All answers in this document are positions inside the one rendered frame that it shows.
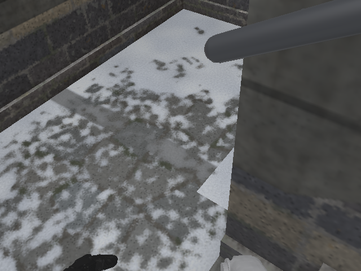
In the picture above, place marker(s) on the robot right thigh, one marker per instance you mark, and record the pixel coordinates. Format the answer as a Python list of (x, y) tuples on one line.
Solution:
[(242, 263)]

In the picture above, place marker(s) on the left robot hand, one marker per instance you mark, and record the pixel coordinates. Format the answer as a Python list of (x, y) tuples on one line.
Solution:
[(93, 263)]

